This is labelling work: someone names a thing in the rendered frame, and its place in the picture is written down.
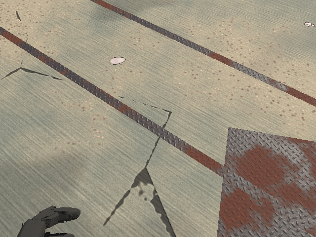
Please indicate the robot left hand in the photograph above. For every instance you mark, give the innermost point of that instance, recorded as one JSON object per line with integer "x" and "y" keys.
{"x": 47, "y": 218}

